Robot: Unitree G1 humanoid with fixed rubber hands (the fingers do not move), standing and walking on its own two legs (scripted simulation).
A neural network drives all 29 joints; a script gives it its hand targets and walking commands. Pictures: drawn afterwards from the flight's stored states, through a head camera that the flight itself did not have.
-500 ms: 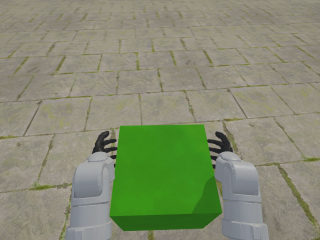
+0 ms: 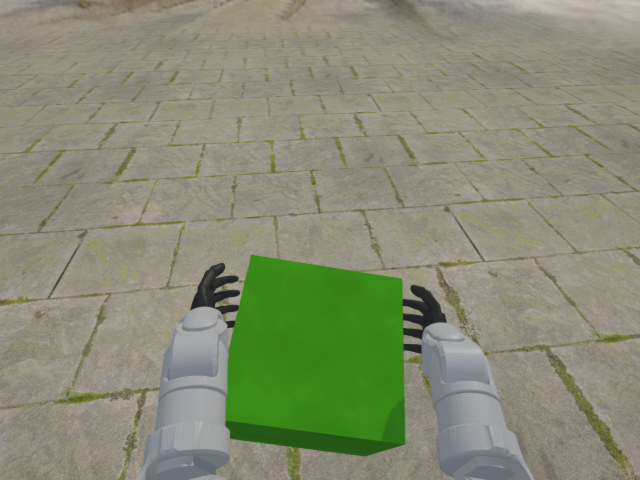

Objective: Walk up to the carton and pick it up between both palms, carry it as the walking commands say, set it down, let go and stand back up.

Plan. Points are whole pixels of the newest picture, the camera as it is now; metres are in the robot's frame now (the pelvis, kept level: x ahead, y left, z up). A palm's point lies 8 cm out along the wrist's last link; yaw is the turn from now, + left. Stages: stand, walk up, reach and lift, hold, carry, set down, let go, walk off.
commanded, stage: set down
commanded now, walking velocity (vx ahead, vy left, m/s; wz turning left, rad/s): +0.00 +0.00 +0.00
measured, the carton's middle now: (310, 360) +0.32 +0.03 -0.03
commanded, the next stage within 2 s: none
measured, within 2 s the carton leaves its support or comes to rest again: neither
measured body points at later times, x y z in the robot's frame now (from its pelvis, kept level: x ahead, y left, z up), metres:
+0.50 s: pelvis -0.05 -0.02 -0.02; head +0.01 -0.02 +0.42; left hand +0.33 +0.16 -0.01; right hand +0.33 -0.15 -0.03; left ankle +0.07 +0.10 -0.74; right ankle +0.03 -0.10 -0.74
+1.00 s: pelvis +0.02 +0.01 -0.06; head +0.20 +0.00 +0.35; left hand +0.38 +0.16 -0.14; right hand +0.37 -0.15 -0.16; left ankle +0.07 +0.10 -0.74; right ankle +0.03 -0.10 -0.74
